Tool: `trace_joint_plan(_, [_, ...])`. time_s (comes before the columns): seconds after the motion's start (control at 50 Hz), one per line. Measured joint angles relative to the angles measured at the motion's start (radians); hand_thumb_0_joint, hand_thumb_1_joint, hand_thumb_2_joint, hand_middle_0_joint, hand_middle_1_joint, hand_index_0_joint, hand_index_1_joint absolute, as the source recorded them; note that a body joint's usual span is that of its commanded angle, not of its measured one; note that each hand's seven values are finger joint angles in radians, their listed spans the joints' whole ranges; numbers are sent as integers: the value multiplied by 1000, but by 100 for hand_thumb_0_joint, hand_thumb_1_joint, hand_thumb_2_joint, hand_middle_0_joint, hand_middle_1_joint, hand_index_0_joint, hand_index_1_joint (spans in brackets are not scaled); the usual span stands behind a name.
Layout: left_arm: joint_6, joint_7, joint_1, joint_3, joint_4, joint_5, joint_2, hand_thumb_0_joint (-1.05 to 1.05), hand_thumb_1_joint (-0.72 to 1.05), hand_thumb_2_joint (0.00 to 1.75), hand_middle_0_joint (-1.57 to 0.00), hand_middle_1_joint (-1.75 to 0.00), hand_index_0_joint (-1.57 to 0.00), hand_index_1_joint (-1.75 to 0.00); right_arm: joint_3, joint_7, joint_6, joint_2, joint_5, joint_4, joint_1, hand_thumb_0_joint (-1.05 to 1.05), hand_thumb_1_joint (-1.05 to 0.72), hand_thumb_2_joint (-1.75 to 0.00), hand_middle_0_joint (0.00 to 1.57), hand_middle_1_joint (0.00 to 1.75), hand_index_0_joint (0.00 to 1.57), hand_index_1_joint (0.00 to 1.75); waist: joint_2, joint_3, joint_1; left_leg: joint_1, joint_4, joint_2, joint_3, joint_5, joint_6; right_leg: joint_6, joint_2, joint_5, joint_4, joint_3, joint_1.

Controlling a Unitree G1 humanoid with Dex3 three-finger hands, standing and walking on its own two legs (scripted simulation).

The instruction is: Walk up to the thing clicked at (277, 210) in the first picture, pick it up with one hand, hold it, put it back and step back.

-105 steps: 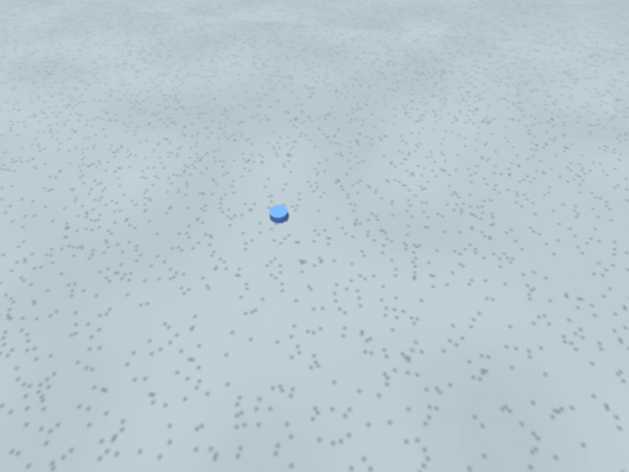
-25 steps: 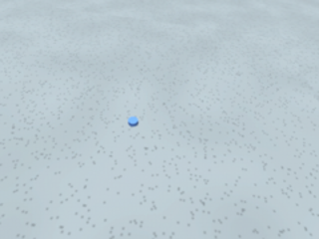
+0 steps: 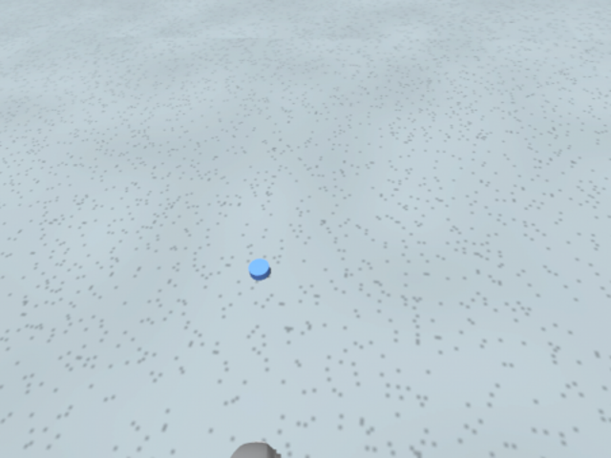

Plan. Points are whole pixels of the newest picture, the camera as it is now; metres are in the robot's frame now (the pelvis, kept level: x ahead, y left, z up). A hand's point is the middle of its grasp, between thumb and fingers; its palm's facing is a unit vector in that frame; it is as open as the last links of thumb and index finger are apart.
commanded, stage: walk up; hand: left
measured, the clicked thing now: (259, 269) +0.94 +0.27 -0.76
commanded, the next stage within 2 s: none
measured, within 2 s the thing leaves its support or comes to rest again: neither
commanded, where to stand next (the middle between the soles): +0.56 +0.02 m, yaw +1 degrees
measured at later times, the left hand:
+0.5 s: hand (145, 393) +0.26 +0.30 -0.15, palm faces -0.04 -0.94 -0.33, open 7.4 cm
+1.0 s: hand (181, 318) +0.38 +0.26 -0.12, palm faces +0.01 -0.91 -0.42, open 7.4 cm
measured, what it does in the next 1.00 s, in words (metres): walks ahead: left foot, then right foot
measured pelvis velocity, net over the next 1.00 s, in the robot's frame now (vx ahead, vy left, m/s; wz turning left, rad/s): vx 0.37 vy -0.02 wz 0.03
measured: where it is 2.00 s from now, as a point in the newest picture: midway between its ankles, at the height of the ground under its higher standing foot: (322, 378)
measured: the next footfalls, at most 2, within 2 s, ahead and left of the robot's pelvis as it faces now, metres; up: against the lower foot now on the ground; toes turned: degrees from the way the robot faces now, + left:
left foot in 0.22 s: +0.25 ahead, +0.16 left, +0.00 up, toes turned +6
right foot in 0.64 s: +0.41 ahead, -0.13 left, +0.00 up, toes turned -3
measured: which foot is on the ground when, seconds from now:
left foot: up 0.00-0.20, down 0.22-0.68, up 0.70-1.00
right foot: down 0.00-0.26, up 0.28-0.62, down 0.64-1.00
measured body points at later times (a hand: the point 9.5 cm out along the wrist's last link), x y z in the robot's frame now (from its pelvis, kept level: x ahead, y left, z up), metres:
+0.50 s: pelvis +0.21 +0.03 +0.00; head +0.23 +0.05 +0.45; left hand +0.27 +0.35 -0.13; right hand +0.28 -0.28 -0.10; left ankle +0.21 +0.16 -0.74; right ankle +0.28 -0.13 -0.69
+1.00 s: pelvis +0.37 -0.02 +0.00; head +0.39 -0.04 +0.45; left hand +0.38 +0.30 -0.09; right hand +0.44 -0.34 -0.13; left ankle +0.46 +0.15 -0.69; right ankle +0.37 -0.12 -0.74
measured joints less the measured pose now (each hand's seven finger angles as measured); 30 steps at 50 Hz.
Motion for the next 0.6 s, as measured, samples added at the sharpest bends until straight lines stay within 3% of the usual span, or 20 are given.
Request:
trace_joint_plan(0.1, [-1, -4, 51, 8, -10, 12, 25, 0, 90, 89, -21, -30, -20, -30, -15, 15, 11, -10, -17, 12, 0, 0, -91, -90, 20, 30, 20, 30, -2, -11, 12, -27, -270, 37, 36, 57, -28, 5, 16, -58, -23, -21, 64])
trace_joint_plan(0.22, [10, -2, 94, 14, -12, 12, 69, 0, 91, 89, -21, -30, -20, -30, -11, 18, -4, 12, -21, 21, -19, 1, -91, -90, 20, 30, 20, 30, -51, -16, 34, 73, -481, 8, 77, 131, -2, 38, 0, -206, 77, -28, 101])
trace_joint_plan(0.26, [24, 8, 95, 16, 1, 9, 79, 1, 91, 89, -21, -30, -20, -30, -6, 12, -24, 31, -31, 7, -38, 1, -91, -90, 20, 30, 20, 30, -109, -3, 37, 92, -443, -28, 115, 92, -5, 20, -50, -243, 232, 1, 57])
trace_joint_plan(0.32, [41, 20, 86, 0, 21, 5, 61, 1, 91, 89, -20, -30, -20, -30, 2, 3, -46, 38, -18, -35, -47, 1, -91, -90, 20, 30, 20, 30, -94, 4, 9, 125, -416, -16, 113, 30, 1, 7, -7, -274, 550, 59, -85])
trace_joint_plan(0.36, [42, 19, 76, -8, 24, 2, 65, 1, 91, 89, -20, -30, -20, -30, 13, -6, -47, 52, -4, -48, -39, 0, -91, -90, 20, 30, 20, 30, -99, 5, -3, 177, -458, -15, 115, 26, -2, 8, -1, -240, 647, 85, -168])
trace_joint_plan(0.44, [36, 6, 55, -3, 6, -6, 76, 1, 91, 89, -20, -30, -20, -30, 31, -12, -46, 61, 6, -51, -6, 0, -90, -90, 21, 30, 20, 30, -115, 1, -8, 267, -535, -26, 121, 21, -8, 28, -49, -148, 600, 106, -280])
trace_joint_plan(0.52, [39, -8, 38, 4, -1, 1, 72, 0, 91, 89, -20, -30, -20, -30, 29, -11, -39, 45, 1, -51, 21, 0, -90, -90, 21, 30, 20, 30, -106, -1, -10, 329, -556, -28, 133, -15, -11, 54, -102, -85, 421, 80, -320])
trace_joint_plan(0.6, [34, -20, 20, 10, 4, 9, 62, 0, 91, 89, -20, -30, -20, -30, 20, -8, -31, 14, 0, -52, 43, 0, -90, -90, 21, 30, 20, 30, -76, -4, -24, 356, -513, -22, 133, -84, -31, 46, -114, 0, 246, 53, -290])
